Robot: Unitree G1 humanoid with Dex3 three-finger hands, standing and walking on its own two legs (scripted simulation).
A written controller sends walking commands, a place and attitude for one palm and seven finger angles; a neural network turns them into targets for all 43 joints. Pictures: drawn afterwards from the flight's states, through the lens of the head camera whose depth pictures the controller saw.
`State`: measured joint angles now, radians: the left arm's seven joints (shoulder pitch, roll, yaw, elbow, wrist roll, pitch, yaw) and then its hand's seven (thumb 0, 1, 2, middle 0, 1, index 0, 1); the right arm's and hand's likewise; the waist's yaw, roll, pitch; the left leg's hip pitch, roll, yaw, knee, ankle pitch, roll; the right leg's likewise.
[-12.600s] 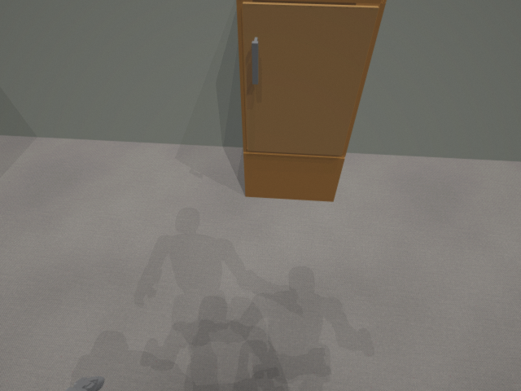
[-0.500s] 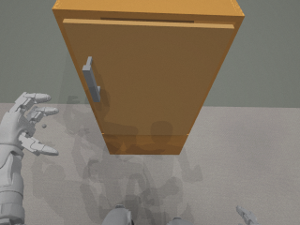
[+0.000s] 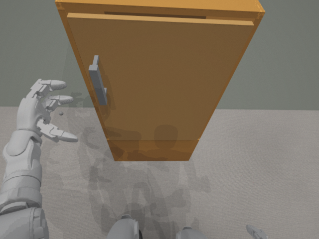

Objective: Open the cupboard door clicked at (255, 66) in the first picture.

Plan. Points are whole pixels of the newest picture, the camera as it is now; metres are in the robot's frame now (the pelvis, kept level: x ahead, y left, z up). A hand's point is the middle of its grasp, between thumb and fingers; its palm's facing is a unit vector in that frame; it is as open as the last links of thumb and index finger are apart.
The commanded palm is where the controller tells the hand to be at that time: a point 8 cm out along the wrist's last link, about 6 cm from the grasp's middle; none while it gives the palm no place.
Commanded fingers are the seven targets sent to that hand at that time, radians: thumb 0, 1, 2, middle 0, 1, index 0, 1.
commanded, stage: move the hooked fingers beside the handle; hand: left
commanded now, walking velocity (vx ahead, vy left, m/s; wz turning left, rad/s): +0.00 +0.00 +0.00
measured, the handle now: (100, 81) +0.52 +0.18 +0.05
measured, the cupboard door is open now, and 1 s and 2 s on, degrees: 0 0 0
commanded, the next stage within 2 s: slide the fingers in behind the handle in 1.34 s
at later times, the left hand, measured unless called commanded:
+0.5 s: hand (75, 94) +0.46 +0.23 +0.07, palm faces +0.05 -1.00 -0.02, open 14.0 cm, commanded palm +0.44 +0.27 +0.05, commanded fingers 0.00 -0.50 0.30 -0.30 -1.20 -0.30 -1.20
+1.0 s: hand (77, 92) +0.47 +0.23 +0.06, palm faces +0.04 -1.00 -0.02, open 14.0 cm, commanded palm +0.45 +0.27 +0.05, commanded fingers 0.00 -0.50 0.30 -0.30 -1.20 -0.30 -1.20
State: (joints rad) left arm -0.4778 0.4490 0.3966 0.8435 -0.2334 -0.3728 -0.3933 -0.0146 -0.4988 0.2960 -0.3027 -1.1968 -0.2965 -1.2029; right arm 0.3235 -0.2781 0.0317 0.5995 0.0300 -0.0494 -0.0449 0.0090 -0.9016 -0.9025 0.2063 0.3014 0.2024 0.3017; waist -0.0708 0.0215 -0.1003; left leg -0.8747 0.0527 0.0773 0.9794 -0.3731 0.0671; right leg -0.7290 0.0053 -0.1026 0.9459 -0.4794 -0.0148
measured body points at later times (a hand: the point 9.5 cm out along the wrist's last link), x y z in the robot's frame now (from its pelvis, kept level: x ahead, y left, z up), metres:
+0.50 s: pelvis +0.00 -0.01 -0.01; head +0.10 +0.01 +0.42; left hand +0.45 +0.28 +0.07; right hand +0.02 -0.28 -0.12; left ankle +0.06 +0.08 -0.68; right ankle -0.01 -0.12 -0.68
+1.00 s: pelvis +0.00 -0.01 -0.02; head +0.12 +0.01 +0.42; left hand +0.47 +0.28 +0.06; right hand +0.03 -0.29 -0.12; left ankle +0.06 +0.08 -0.68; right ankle -0.01 -0.12 -0.68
